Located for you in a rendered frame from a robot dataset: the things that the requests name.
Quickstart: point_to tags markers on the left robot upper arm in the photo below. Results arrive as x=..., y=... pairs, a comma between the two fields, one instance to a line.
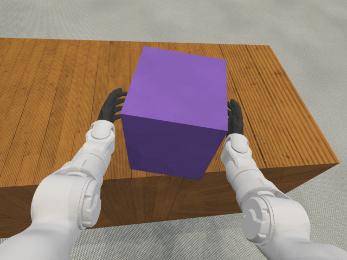
x=64, y=206

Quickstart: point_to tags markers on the pedestal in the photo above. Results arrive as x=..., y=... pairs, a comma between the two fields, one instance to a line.
x=52, y=90

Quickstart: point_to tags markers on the carton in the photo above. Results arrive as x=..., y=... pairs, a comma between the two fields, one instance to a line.
x=175, y=114

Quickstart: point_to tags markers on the robot right hand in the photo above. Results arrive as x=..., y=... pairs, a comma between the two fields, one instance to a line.
x=235, y=120

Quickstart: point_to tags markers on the left robot forearm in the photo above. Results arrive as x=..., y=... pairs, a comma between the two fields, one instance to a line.
x=93, y=158

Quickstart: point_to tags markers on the right robot upper arm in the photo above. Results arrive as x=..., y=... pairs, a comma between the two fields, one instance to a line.
x=280, y=229

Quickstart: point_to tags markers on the right robot forearm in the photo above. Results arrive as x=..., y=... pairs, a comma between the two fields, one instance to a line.
x=242, y=172

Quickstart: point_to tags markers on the robot left hand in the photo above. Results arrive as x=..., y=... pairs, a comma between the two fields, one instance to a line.
x=109, y=108

